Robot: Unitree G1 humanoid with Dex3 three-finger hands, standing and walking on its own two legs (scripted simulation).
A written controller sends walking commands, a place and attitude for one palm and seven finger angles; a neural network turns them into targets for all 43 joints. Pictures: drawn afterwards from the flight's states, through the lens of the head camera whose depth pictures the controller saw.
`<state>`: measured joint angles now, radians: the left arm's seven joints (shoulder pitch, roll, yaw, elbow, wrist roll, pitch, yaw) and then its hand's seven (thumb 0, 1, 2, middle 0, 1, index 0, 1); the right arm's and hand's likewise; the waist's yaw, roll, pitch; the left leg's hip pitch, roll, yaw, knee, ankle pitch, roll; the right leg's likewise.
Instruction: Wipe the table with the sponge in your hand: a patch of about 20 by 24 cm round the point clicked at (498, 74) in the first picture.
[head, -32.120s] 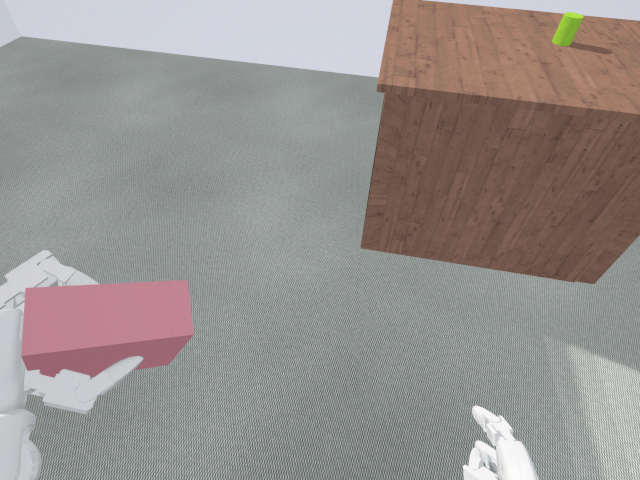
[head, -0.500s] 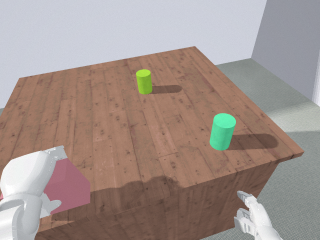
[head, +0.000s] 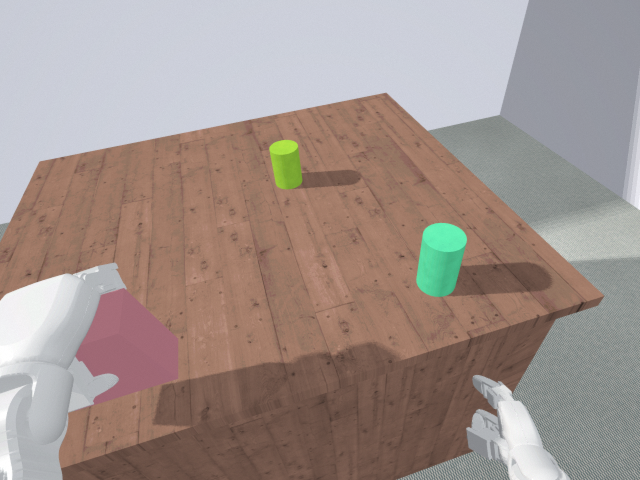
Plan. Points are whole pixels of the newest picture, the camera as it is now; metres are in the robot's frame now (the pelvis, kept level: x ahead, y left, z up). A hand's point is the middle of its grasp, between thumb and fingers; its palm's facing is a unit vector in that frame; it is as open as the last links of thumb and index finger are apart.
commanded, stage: lift the sponge slowly off the table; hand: left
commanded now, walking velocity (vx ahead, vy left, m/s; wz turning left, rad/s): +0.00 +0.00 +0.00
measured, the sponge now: (109, 360) +0.18 +0.28 +0.10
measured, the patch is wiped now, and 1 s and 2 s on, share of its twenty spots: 1.00 1.00 1.00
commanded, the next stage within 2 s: bring the sponge back beside the body in 0.80 s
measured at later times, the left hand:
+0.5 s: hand (76, 314) +0.18 +0.27 +0.19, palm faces +0.28 -0.11 -0.95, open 9.3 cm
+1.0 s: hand (77, 309) +0.19 +0.27 +0.20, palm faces +0.27 -0.14 -0.95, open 9.3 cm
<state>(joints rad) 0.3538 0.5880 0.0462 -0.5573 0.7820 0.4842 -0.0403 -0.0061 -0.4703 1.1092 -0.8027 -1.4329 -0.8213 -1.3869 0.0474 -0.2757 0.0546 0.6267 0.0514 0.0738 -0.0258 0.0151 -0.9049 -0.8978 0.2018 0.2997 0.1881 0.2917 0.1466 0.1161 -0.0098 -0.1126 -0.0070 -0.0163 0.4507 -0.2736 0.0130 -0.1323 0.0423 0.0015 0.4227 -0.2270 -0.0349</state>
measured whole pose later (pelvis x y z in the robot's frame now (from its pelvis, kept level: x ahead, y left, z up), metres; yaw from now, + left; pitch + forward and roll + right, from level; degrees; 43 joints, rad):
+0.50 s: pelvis -0.01 +0.00 +0.00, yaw +0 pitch -4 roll +0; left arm 0.29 0.62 0.09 -0.63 0.72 0.51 -0.05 -0.01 -0.47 1.11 -0.80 -1.43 -0.82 -1.39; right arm 0.04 -0.28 0.06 0.61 0.06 0.08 -0.03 0.02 -0.90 -0.90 0.20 0.30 0.18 0.29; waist 0.15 0.13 -0.01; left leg -0.12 -0.01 -0.01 0.45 -0.26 0.01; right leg -0.14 0.04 0.00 0.43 -0.22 -0.04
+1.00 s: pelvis -0.01 +0.00 +0.00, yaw +0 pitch -4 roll +0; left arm 0.24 0.63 0.10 -0.60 0.68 0.53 -0.08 -0.01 -0.47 1.11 -0.80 -1.43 -0.82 -1.39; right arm 0.03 -0.29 0.08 0.60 0.07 0.07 -0.05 0.02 -0.90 -0.90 0.20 0.30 0.21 0.30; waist 0.15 0.13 -0.01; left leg -0.14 -0.01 -0.02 0.46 -0.26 0.01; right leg -0.16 0.04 0.00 0.44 -0.21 -0.04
